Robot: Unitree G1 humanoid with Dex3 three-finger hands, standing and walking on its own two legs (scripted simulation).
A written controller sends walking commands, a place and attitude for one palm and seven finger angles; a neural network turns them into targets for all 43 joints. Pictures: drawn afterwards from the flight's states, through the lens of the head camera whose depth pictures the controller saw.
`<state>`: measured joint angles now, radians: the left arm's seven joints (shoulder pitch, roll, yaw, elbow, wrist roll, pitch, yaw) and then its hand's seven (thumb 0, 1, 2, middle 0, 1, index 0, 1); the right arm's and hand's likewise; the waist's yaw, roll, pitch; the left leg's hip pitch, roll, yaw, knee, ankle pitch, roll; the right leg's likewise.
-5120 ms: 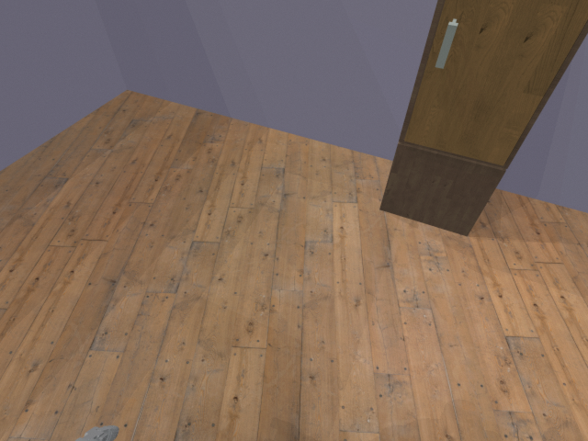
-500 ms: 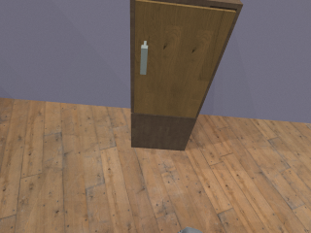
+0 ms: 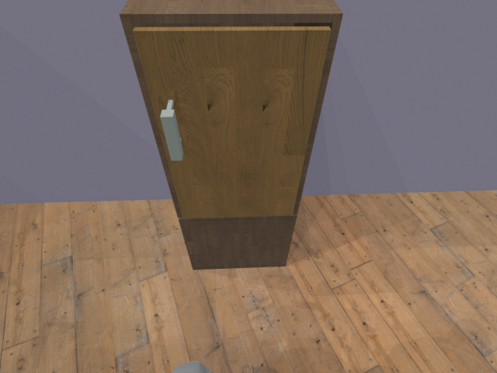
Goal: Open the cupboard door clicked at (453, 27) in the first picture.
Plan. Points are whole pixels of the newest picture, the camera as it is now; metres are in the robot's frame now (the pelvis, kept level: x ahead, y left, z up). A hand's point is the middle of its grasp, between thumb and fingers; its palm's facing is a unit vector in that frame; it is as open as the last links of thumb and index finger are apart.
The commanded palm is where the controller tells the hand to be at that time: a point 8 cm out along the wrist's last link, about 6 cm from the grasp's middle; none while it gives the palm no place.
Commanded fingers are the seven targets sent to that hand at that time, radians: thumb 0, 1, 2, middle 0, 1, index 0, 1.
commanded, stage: come to a stop and stand still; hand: left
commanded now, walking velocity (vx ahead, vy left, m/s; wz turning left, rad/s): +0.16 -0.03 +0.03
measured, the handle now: (173, 130) +0.60 +0.19 +0.04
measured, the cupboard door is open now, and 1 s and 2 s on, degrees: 0 0 0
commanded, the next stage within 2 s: look again from close up in 1.24 s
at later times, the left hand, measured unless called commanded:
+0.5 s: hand out of the picture +0.09 +0.18 -0.17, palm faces +0.04 -0.97 -0.25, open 7.4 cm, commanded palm none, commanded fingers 0.00 0.90 0.90 -0.20 -0.30 -0.20 -0.30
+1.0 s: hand out of the picture +0.05 +0.18 -0.18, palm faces +0.09 -0.97 -0.23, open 7.4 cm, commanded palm none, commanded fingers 0.00 0.90 0.90 -0.20 -0.30 -0.20 -0.30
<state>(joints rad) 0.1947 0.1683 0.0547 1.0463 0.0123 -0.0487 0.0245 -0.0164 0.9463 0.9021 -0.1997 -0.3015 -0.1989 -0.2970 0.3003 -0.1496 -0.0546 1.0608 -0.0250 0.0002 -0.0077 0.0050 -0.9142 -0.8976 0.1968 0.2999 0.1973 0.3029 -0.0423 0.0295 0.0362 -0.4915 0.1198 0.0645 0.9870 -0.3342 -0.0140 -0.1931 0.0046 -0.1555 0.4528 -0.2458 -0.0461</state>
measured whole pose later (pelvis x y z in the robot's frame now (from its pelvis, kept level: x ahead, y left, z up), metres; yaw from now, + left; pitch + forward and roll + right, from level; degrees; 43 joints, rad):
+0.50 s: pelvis +0.06 -0.01 +0.00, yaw -2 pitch -1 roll +0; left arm 0.23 0.18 0.06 1.01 0.01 0.04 0.03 0.00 0.91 0.90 -0.20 -0.30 -0.20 -0.30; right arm 0.09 -0.17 -0.06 1.02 -0.02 0.03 -0.02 -0.01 -0.92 -0.90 0.20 0.30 0.20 0.30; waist 0.02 0.01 0.10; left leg -0.31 0.09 0.15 0.51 -0.17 0.00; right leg -0.35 -0.06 -0.04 0.80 -0.43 0.03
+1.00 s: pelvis +0.03 -0.02 +0.00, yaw +0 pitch +0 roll +1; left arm 0.24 0.19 0.05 1.06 0.01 0.04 0.03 0.01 0.90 0.90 -0.20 -0.30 -0.20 -0.30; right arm 0.24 -0.18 -0.04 1.06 -0.02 0.03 -0.02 0.00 -0.91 -0.90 0.20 0.30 0.20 0.30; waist 0.03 -0.02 0.04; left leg -0.18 0.01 0.05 0.48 -0.28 -0.01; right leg -0.29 -0.08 -0.07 0.54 -0.25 0.02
